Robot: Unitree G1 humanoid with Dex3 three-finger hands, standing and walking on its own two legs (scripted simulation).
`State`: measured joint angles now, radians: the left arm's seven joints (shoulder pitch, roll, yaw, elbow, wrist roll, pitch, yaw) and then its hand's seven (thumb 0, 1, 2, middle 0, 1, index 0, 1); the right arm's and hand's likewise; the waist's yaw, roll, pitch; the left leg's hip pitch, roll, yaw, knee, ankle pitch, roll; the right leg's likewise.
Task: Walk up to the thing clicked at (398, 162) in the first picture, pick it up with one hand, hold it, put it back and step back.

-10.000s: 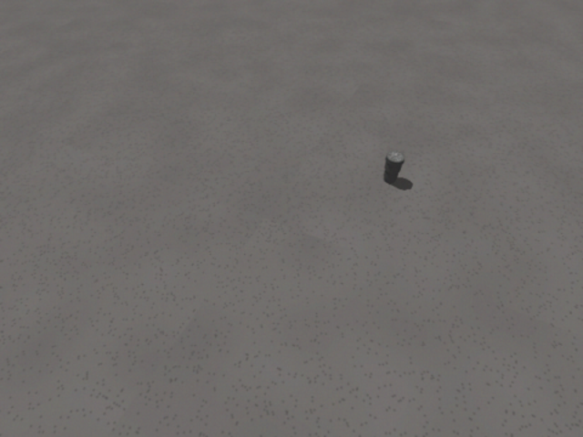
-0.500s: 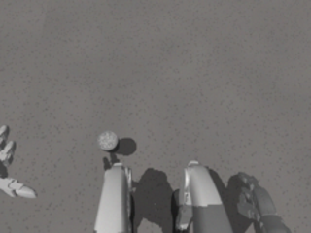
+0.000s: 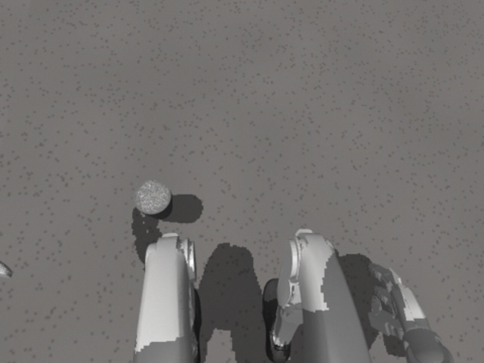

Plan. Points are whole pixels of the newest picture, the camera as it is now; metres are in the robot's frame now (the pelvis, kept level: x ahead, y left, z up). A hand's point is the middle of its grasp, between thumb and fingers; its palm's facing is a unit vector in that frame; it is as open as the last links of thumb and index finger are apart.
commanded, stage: go down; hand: left
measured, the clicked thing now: (157, 203) +0.42 +0.21 -0.37
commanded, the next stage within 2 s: none
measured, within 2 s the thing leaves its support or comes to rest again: neither
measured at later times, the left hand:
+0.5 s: hand out of the picture +0.34 +0.39 -0.06, palm faces +0.10 -0.99 -0.09, open 17.7 cm
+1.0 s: hand out of the picture +0.35 +0.39 -0.07, palm faces +0.10 -0.99 -0.08, open 17.6 cm
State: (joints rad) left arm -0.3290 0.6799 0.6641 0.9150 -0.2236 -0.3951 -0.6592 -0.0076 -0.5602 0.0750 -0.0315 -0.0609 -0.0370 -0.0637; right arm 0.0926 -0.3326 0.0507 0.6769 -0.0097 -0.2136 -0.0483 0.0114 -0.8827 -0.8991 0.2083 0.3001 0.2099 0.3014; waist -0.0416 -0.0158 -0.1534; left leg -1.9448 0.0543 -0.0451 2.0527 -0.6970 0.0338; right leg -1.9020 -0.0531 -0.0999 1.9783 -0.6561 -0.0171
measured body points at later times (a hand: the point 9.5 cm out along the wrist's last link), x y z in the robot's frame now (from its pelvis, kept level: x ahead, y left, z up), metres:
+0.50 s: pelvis -0.01 +0.00 -0.04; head +0.19 +0.06 +0.35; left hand +0.33 +0.44 -0.05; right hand +0.16 -0.27 -0.14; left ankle +0.07 +0.11 -0.41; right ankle +0.09 -0.12 -0.41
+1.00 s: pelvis -0.01 +0.00 -0.06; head +0.19 +0.07 +0.33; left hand +0.34 +0.45 -0.06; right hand +0.15 -0.27 -0.16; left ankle +0.07 +0.11 -0.41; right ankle +0.09 -0.12 -0.41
